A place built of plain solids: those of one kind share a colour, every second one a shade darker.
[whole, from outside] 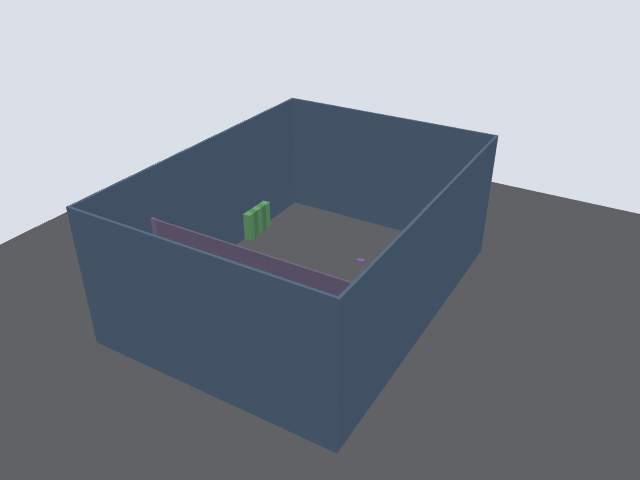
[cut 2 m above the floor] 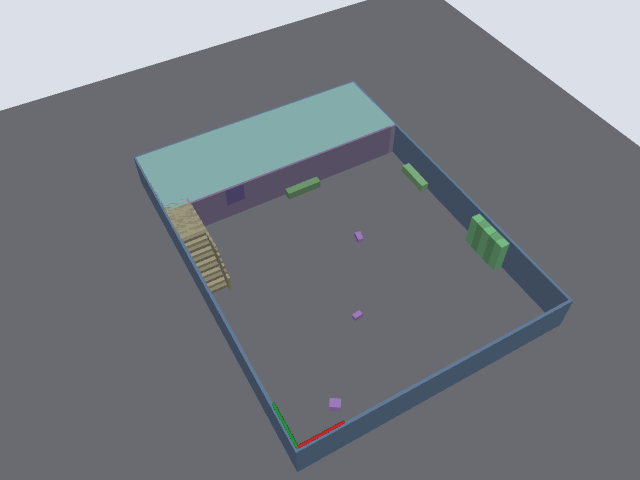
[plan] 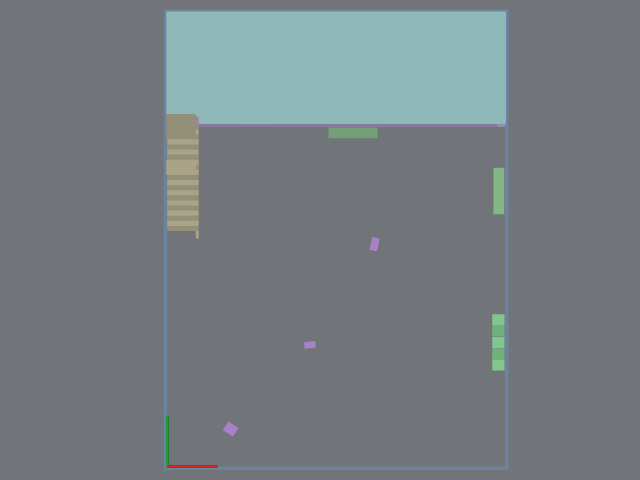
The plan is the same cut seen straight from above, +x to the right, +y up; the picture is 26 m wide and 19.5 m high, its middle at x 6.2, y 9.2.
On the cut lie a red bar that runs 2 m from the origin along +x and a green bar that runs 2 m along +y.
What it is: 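A drill hall 13.7 x 18.4 m, 7.7 m high, its floor clear; high windows 1.76 m broad every 3.7 m along both long walls, over 5.73 m; across the rear end a balcony 4.5 m deep at 4.00 m over closed stores; against a long wall a straight stair 1.15 m broad in ONE RUN of 22 risers of 0.182 m; guards of upright bars over a masonry kerb 1.03 m over every tread and the balcony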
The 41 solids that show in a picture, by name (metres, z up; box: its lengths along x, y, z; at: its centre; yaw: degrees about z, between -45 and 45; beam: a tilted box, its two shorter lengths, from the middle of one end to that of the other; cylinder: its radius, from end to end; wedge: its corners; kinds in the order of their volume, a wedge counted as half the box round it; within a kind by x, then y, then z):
{
 "gal_1": {"box": [13.81, 4.57, 4.05], "at": [6.86, 16.2, 1.98]},
 "wall_1": {"box": [0.15, 18.73, 7.78], "at": [-0.07, 9.21, 3.84]},
 "wall_2": {"box": [14.01, 0.15, 7.78], "at": [6.86, -0.07, 3.84]},
 "wall_3": {"box": [14.01, 0.15, 7.78], "at": [6.86, 18.5, 3.84]},
 "wall_4": {"box": [0.15, 18.73, 7.78], "at": [13.79, 9.21, 3.84]},
 "stair_1": {"box": [1.2, 0.62, 0.23], "at": [0.55, 9.87, 0.07]},
 "stair_2": {"box": [1.2, 0.62, 0.41], "at": [0.55, 10.08, 0.16]},
 "stair_3": {"box": [1.2, 0.62, 0.6], "at": [0.55, 10.29, 0.25]},
 "stair_4": {"box": [1.2, 0.62, 0.78], "at": [0.55, 10.49, 0.34]},
 "stair_5": {"box": [1.2, 0.62, 0.96], "at": [0.55, 10.7, 0.43]},
 "stair_6": {"box": [1.2, 0.62, 1.14], "at": [0.55, 10.91, 0.52]},
 "stair_7": {"box": [1.2, 0.62, 1.32], "at": [0.55, 11.11, 0.61]},
 "stair_8": {"box": [1.2, 0.62, 1.51], "at": [0.55, 11.32, 0.7]},
 "stair_9": {"box": [1.2, 0.62, 1.69], "at": [0.55, 11.53, 0.79]},
 "stair_10": {"box": [1.2, 0.62, 1.87], "at": [0.55, 11.73, 0.88]},
 "stair_11": {"box": [1.2, 0.62, 2.05], "at": [0.55, 11.94, 0.98]},
 "stair_12": {"box": [1.2, 0.62, 2.23], "at": [0.55, 12.15, 1.07]},
 "stair_13": {"box": [1.2, 0.62, 2.41], "at": [0.55, 12.36, 1.16]},
 "stair_14": {"box": [1.2, 0.62, 2.6], "at": [0.55, 12.56, 1.25]},
 "stair_15": {"box": [1.2, 0.62, 2.78], "at": [0.55, 12.77, 1.34]},
 "stair_16": {"box": [1.2, 0.62, 2.96], "at": [0.55, 12.98, 1.43]},
 "stair_17": {"box": [1.2, 0.62, 3.14], "at": [0.55, 13.18, 1.52]},
 "stair_18": {"box": [1.2, 0.62, 3.32], "at": [0.55, 13.39, 1.61]},
 "stair_19": {"box": [1.2, 0.62, 3.51], "at": [0.55, 13.6, 1.7]},
 "stair_20": {"box": [1.2, 0.62, 3.69], "at": [0.55, 13.8, 1.79]},
 "stair_21": {"box": [1.2, 0.62, 3.87], "at": [0.55, 14.01, 1.88]},
 "stair_22": {"box": [0.12, 0.3, 1.08], "at": [1.21, 9.41, 0.49]},
 "piece_1": {"box": [12.14, 0.12, 4.15], "at": [7.34, 13.85, 2.03]},
 "piece_2": {"box": [12.14, 0.12, 5.08], "at": [7.34, 13.85, 2.49]},
 "piece_3": {"box": [0.3, 0.12, 5.12], "at": [13.56, 13.85, 2.51]},
 "locker_1": {"box": [0.5, 0.45, 1.87], "at": [13.45, 4.12, 0.89]},
 "locker_2": {"box": [0.5, 0.45, 1.87], "at": [13.45, 4.58, 0.89]},
 "locker_3": {"box": [0.5, 0.45, 1.87], "at": [13.45, 5.04, 0.89]},
 "locker_4": {"box": [0.5, 0.45, 1.87], "at": [13.45, 5.5, 0.89]},
 "locker_5": {"box": [0.5, 0.45, 1.87], "at": [13.45, 5.96, 0.89]},
 "bench_1": {"box": [2.0, 0.44, 0.5], "at": [7.54, 13.55, 0.2]},
 "bench_2": {"box": [0.44, 1.9, 0.5], "at": [13.47, 11.19, 0.2]},
 "box_cardboard_1": {"box": [0.49, 0.41, 0.44], "at": [2.57, 1.52, 0.17], "yaw": -33.4},
 "box_cardboard_2": {"box": [0.46, 0.27, 0.26], "at": [5.79, 4.94, 0.08], "yaw": 6.4},
 "box_cardboard_3": {"box": [0.31, 0.53, 0.3], "at": [8.42, 9.03, 0.1], "yaw": -12.2},
 "hung_picture_1": {"box": [1.03, 0.025, 1.29], "at": [3.65, 13.77, 1.55]}
}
